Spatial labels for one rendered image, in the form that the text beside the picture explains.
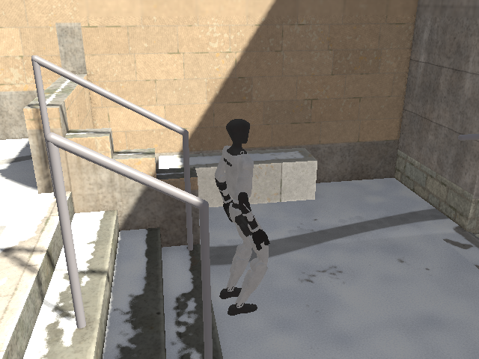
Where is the robot right forearm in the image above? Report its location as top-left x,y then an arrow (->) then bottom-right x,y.
238,192 -> 260,232

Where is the robot right hand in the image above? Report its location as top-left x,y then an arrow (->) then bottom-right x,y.
252,229 -> 270,250

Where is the robot right shin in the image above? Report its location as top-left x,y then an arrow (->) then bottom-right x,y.
235,263 -> 268,308

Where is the robot left hand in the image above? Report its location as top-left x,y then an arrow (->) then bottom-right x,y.
223,200 -> 233,222

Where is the robot right upper arm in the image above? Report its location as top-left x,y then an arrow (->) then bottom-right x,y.
234,156 -> 254,200

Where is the right robot thigh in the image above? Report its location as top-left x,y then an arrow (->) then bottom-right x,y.
239,216 -> 269,271

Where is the robot left upper arm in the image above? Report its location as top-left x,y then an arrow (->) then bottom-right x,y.
215,145 -> 231,182

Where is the robot left forearm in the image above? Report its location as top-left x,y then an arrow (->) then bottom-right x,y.
215,178 -> 232,203

